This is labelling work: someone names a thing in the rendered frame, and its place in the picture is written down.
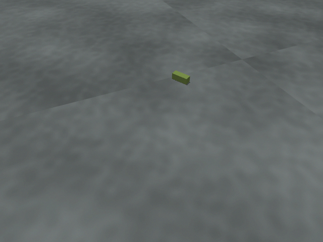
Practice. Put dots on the carton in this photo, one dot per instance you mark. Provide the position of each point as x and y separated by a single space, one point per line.
178 76

